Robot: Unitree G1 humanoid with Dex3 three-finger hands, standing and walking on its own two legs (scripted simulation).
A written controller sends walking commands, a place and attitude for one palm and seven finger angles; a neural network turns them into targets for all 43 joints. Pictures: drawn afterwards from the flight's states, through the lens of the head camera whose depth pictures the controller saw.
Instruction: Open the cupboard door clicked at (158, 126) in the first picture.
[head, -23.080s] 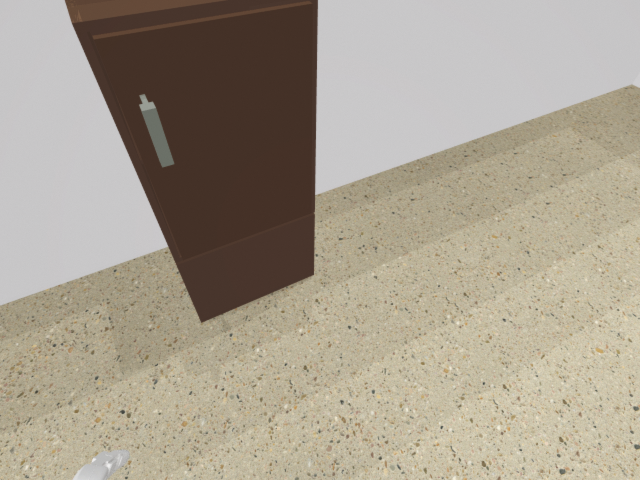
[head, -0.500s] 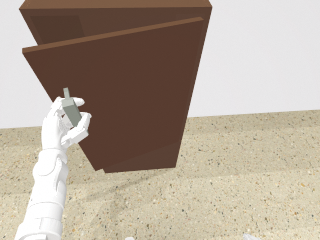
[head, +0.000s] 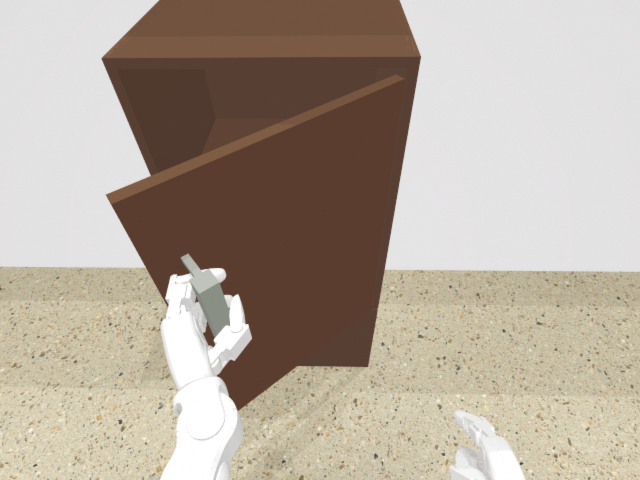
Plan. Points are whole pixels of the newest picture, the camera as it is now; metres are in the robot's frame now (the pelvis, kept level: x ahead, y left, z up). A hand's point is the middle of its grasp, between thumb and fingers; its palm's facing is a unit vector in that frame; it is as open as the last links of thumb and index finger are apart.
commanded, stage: open thumb and fingers to let go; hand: left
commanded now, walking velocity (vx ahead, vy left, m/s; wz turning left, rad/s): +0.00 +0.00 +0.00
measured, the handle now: (207, 300) +0.33 +0.16 +0.07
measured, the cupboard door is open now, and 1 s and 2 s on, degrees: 40 41 42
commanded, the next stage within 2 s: slide the hand sideways off the handle in 0.84 s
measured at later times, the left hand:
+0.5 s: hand (235, 325) +0.29 +0.12 +0.06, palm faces +0.42 -0.91 +0.01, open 11.9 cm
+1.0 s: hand (235, 334) +0.28 +0.12 +0.06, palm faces +0.30 -0.95 -0.02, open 14.8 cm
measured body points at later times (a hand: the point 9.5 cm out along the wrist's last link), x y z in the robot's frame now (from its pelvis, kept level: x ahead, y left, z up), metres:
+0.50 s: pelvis -0.01 +0.00 +0.00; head +0.01 -0.03 +0.45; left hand +0.26 +0.16 +0.07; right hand +0.15 -0.24 -0.11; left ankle +0.02 +0.14 -0.70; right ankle -0.03 -0.07 -0.70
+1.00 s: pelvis -0.01 +0.03 -0.01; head +0.00 +0.03 +0.44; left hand +0.26 +0.17 +0.07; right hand +0.16 -0.18 -0.10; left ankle +0.02 +0.14 -0.70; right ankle -0.03 -0.07 -0.70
